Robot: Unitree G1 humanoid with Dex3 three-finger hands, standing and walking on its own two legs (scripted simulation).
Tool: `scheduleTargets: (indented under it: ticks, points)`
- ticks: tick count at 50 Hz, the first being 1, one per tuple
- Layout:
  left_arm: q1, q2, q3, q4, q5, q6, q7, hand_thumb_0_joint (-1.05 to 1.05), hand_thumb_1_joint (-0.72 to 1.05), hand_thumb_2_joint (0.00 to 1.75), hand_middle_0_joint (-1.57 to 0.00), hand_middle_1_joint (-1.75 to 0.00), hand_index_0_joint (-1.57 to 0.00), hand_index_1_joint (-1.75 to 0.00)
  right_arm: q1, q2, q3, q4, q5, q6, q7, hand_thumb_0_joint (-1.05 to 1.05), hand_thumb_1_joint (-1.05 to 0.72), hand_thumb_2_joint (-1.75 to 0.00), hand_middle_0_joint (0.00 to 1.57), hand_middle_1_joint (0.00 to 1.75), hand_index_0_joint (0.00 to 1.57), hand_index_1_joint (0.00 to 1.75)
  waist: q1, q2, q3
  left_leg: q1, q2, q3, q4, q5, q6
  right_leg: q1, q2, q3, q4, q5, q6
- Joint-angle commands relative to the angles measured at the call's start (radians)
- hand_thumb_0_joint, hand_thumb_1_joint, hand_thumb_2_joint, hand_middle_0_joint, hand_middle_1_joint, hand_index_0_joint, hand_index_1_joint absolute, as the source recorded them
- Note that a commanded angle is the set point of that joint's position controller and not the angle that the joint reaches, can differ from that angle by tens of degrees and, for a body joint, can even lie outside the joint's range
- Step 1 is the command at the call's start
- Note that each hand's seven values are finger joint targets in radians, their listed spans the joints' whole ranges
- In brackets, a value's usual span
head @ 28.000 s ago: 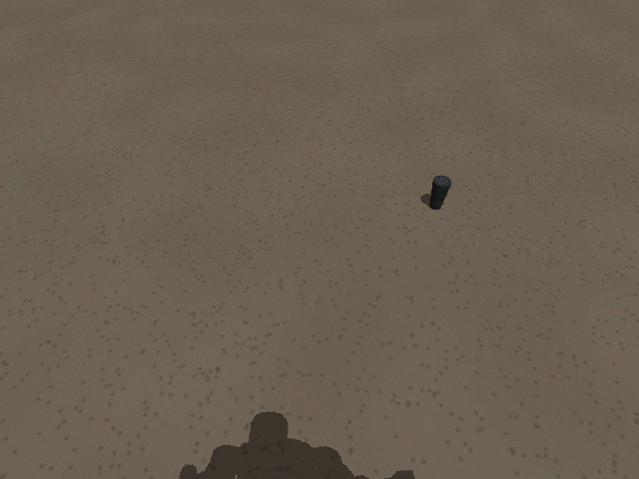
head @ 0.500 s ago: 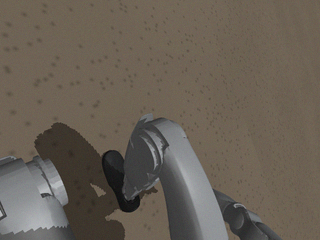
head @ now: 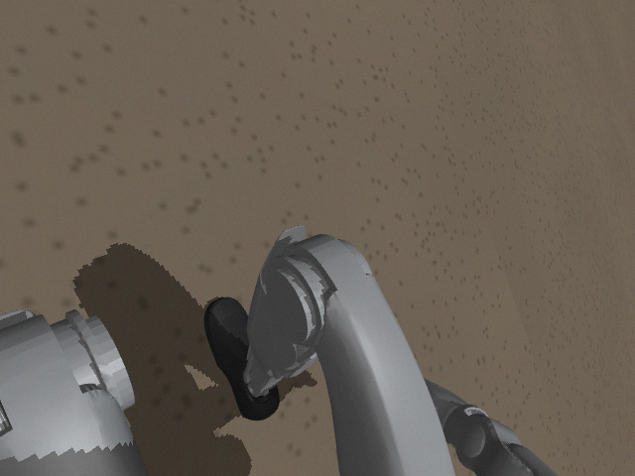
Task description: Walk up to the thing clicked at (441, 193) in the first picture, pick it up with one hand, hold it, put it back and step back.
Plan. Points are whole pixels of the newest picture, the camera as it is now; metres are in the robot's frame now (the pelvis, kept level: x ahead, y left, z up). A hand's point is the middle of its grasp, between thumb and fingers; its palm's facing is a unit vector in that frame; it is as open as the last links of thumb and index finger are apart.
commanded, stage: close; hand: left
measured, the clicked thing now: out of the picture +0.52 +0.29 -0.23
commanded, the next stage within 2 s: settle in 0.34 s
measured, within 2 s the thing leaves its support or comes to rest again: leaves its support in 0.76 s
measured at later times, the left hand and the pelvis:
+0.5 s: hand out of the picture +0.50 +0.28 -0.18, palm faces +0.37 -0.93 -0.05, open 10.3 cm; pelvis +0.00 +0.00 +0.00, yaw +0 degrees
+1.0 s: hand out of the picture +0.51 +0.30 -0.14, palm faces +0.35 -0.94 -0.04, open 10.6 cm; pelvis +0.00 +0.00 +0.01, yaw +1 degrees
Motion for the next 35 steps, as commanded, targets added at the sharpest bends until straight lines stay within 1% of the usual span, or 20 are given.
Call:
scheduleTargets:
  ticks: [1, 2, 3, 6, 7, 9, 11, 12, 13, 16, 18, 20, 22, 23, 25, 26, 29, 32, 34, 35]
  points:
    - [-0.241, 0.132, -0.002, -0.126, -0.001, -0.069, -0.008, 0.00, -0.23, 0.42, -0.43, -0.45, -0.43, -0.45, 0.074, -0.376, -0.115, 0.022, -0.007, 0.016, -0.023, 0.00, -0.90, -0.90, 0.20, 0.30, 0.20, 0.30, -0.149, 0.587, -0.563, 0.393, 0.072, 0.039, -0.361, 0.172, -0.033, 0.352, 0.037, -0.093, -0.123, 0.133, -0.074]
    - [-0.238, 0.136, -0.001, -0.121, 0.004, -0.068, -0.008, 0.00, -0.21, 0.44, -0.46, -0.47, -0.46, -0.47, 0.070, -0.378, -0.117, 0.025, -0.007, 0.016, -0.024, 0.00, -0.90, -0.90, 0.20, 0.30, 0.20, 0.30, -0.149, 0.590, -0.558, 0.395, 0.074, 0.037, -0.361, 0.169, -0.033, 0.341, 0.037, -0.094, -0.122, 0.131, -0.074]
    - [-0.235, 0.143, 0.007, -0.124, 0.004, -0.069, -0.006, 0.00, -0.15, 0.47, -0.48, -0.50, -0.48, -0.50, 0.077, -0.380, -0.113, 0.025, -0.010, 0.016, -0.025, 0.00, -0.90, -0.90, 0.20, 0.30, 0.20, 0.30, -0.153, 0.604, -0.571, 0.423, 0.077, 0.031, -0.362, 0.198, -0.037, 0.346, 0.035, -0.098, -0.118, 0.153, -0.073]
    - [-0.237, 0.146, 0.006, -0.120, 0.006, -0.071, -0.005, 0.00, -0.06, 0.54, -0.56, -0.57, -0.56, -0.57, 0.070, -0.379, -0.115, 0.025, -0.010, 0.017, -0.026, 0.00, -0.90, -0.90, 0.20, 0.30, 0.20, 0.30, -0.150, 0.605, -0.565, 0.410, 0.076, 0.036, -0.359, 0.195, -0.036, 0.349, 0.036, -0.094, -0.117, 0.149, -0.074]
    - [-0.234, 0.151, 0.007, -0.122, 0.007, -0.069, -0.003, 0.00, -0.03, 0.58, -0.58, -0.60, -0.58, -0.60, 0.074, -0.377, -0.110, 0.025, -0.013, 0.018, -0.026, 0.00, -0.89, -0.90, 0.20, 0.30, 0.20, 0.30, -0.153, 0.613, -0.579, 0.430, 0.077, 0.036, -0.358, 0.226, -0.038, 0.366, 0.036, -0.095, -0.118, 0.173, -0.073]
    - [-0.231, 0.158, 0.014, -0.123, 0.008, -0.069, -0.003, 0.00, 0.01, 0.61, -0.62, -0.64, -0.62, -0.64, 0.074, -0.380, -0.110, 0.026, -0.014, 0.022, -0.028, 0.00, -0.89, -0.90, 0.20, 0.30, 0.20, 0.30, -0.154, 0.620, -0.584, 0.434, 0.077, 0.038, -0.355, 0.235, -0.038, 0.369, 0.035, -0.095, -0.119, 0.179, -0.073]
    - [-0.242, 0.163, 0.002, -0.120, 0.015, -0.068, -0.002, 0.00, 0.06, 0.65, -0.67, -0.70, -0.67, -0.69, 0.067, -0.379, -0.108, 0.024, -0.014, 0.027, -0.028, 0.00, -0.89, -0.90, 0.20, 0.30, 0.20, 0.30, -0.154, 0.633, -0.557, 0.424, 0.077, 0.034, -0.369, 0.219, -0.040, 0.354, 0.035, -0.097, -0.117, 0.161, -0.077]
    - [-0.236, 0.162, 0.008, -0.116, 0.015, -0.067, -0.001, 0.00, 0.07, 0.67, -0.71, -0.72, -0.71, -0.72, 0.070, -0.379, -0.108, 0.025, -0.015, 0.028, -0.028, 0.00, -0.90, -0.90, 0.20, 0.30, 0.20, 0.30, -0.160, 0.620, -0.563, 0.422, 0.078, 0.032, -0.365, 0.215, -0.038, 0.359, 0.035, -0.099, -0.119, 0.160, -0.074]
    - [-0.238, 0.174, 0.011, -0.116, 0.015, -0.066, 0.001, 0.00, 0.09, 0.70, -0.72, -0.74, -0.72, -0.74, 0.067, -0.379, -0.110, 0.024, -0.013, 0.028, -0.028, 0.00, -0.89, -0.90, 0.20, 0.30, 0.20, 0.30, -0.151, 0.617, -0.564, 0.417, 0.078, 0.037, -0.366, 0.208, -0.037, 0.357, 0.036, -0.095, -0.121, 0.151, -0.076]
    - [-0.245, 0.175, 0.010, -0.118, 0.011, -0.067, -0.002, 0.00, 0.17, 0.77, -0.82, -0.84, -0.82, -0.83, 0.072, -0.383, -0.106, 0.020, -0.014, 0.030, -0.029, 0.00, -0.89, -0.90, 0.20, 0.30, 0.20, 0.30, -0.162, 0.620, -0.569, 0.409, 0.077, 0.035, -0.366, 0.201, -0.035, 0.371, 0.036, -0.098, -0.123, 0.151, -0.074]
    - [-0.238, 0.177, 0.005, -0.111, 0.014, -0.063, -0.005, 0.00, 0.22, 0.84, -0.88, -0.92, -0.89, -0.91, 0.068, -0.381, -0.107, 0.024, -0.013, 0.032, -0.031, 0.00, -0.89, -0.89, 0.20, 0.30, 0.20, 0.30, -0.159, 0.606, -0.575, 0.406, 0.078, 0.037, -0.360, 0.204, -0.032, 0.370, 0.037, -0.096, -0.127, 0.153, -0.073]
    - [-0.246, 0.167, 0.003, -0.118, 0.016, -0.062, -0.006, 0.00, 0.22, 0.93, -0.99, -1.03, -0.99, -1.03, 0.070, -0.383, -0.105, 0.021, -0.014, 0.034, -0.032, 0.00, -0.90, -0.90, 0.20, 0.30, 0.20, 0.30, -0.169, 0.626, -0.565, 0.439, 0.083, 0.023, -0.370, 0.232, -0.040, 0.350, 0.033, -0.101, -0.116, 0.169, -0.074]
    - [-0.247, 0.168, 0.005, -0.118, 0.014, -0.061, -0.009, 0.00, 0.21, 1.00, -1.05, -1.11, -1.06, -1.11, 0.063, -0.384, -0.109, 0.021, -0.014, 0.034, -0.032, 0.00, -0.90, -0.90, 0.20, 0.30, 0.20, 0.30, -0.165, 0.628, -0.575, 0.456, 0.083, 0.023, -0.373, 0.226, -0.041, 0.343, 0.035, -0.100, -0.120, 0.162, -0.075]
    - [-0.259, 0.171, 0.002, -0.114, 0.014, -0.061, -0.009, 0.00, 0.15, 1.05, -1.09, -1.17, -1.08, -1.19, 0.060, -0.388, -0.107, 0.019, -0.011, 0.035, -0.033, 0.00, -0.93, -0.91, 0.20, 0.30, 0.20, 0.30, -0.173, 0.635, -0.551, 0.442, 0.083, 0.018, -0.380, 0.207, -0.042, 0.330, 0.032, -0.104, -0.117, 0.148, -0.077]
    - [-0.256, 0.174, 0.008, -0.125, 0.006, -0.063, -0.010, 0.00, 0.22, 1.11, -1.10, -1.20, -1.09, -1.22, 0.065, -0.384, -0.103, 0.020, -0.013, 0.034, -0.032, 0.00, -0.92, -0.91, 0.20, 0.30, 0.20, 0.30, -0.167, 0.626, -0.573, 0.438, 0.082, 0.024, -0.370, 0.227, -0.038, 0.362, 0.034, -0.098, -0.118, 0.168, -0.074]
    - [-0.261, 0.179, 0.013, -0.127, 0.006, -0.062, -0.009, 0.00, 0.21, 1.12, -1.10, -1.20, -1.09, -1.23, 0.070, -0.383, -0.103, 0.021, -0.012, 0.034, -0.033, 0.00, -0.93, -0.91, 0.20, 0.30, 0.20, 0.30, -0.166, 0.630, -0.582, 0.449, 0.082, 0.027, -0.366, 0.246, -0.039, 0.366, 0.034, -0.097, -0.121, 0.180, -0.074]
    - [-0.271, 0.183, 0.012, -0.138, 0.003, -0.061, -0.007, 0.00, 0.21, 1.14, -1.12, -1.23, -1.11, -1.25, 0.074, -0.383, -0.103, 0.017, -0.010, 0.036, -0.031, 0.00, -0.93, -0.91, 0.20, 0.30, 0.20, 0.30, -0.163, 0.640, -0.567, 0.424, 0.081, 0.030, -0.371, 0.221, -0.038, 0.367, 0.034, -0.096, -0.119, 0.161, -0.076]
    - [-0.286, 0.186, 0.015, -0.170, 0.003, -0.059, -0.013, 0.00, 0.18, 1.15, -1.15, -1.26, -1.14, -1.28, 0.085, -0.382, -0.103, 0.019, -0.010, 0.035, -0.032, 0.00, -0.93, -0.91, 0.20, 0.30, 0.20, 0.30, -0.167, 0.654, -0.593, 0.454, 0.083, 0.031, -0.366, 0.242, -0.040, 0.371, 0.034, -0.096, -0.119, 0.177, -0.075]
    - [-0.309, 0.204, 0.014, -0.209, 0.006, -0.056, -0.016, 0.00, 0.13, 1.14, -1.15, -1.26, -1.14, -1.28, 0.092, -0.380, -0.109, 0.023, -0.008, 0.034, -0.031, 0.00, -0.93, -0.91, 0.20, 0.30, 0.20, 0.30, -0.155, 0.673, -0.600, 0.452, 0.081, 0.037, -0.372, 0.237, -0.039, 0.377, 0.032, -0.090, -0.117, 0.173, -0.077]
    - [-0.317, 0.216, 0.027, -0.229, 0.001, -0.052, -0.016, 0.00, 0.13, 1.14, -1.17, -1.27, -1.16, -1.30, 0.095, -0.379, -0.112, 0.022, -0.005, 0.032, -0.031, 0.00, -0.93, -0.91, 0.20, 0.30, 0.20, 0.30, -0.149, 0.671, -0.619, 0.452, 0.081, 0.039, -0.368, 0.238, -0.039, 0.376, 0.033, -0.088, -0.119, 0.173, -0.077]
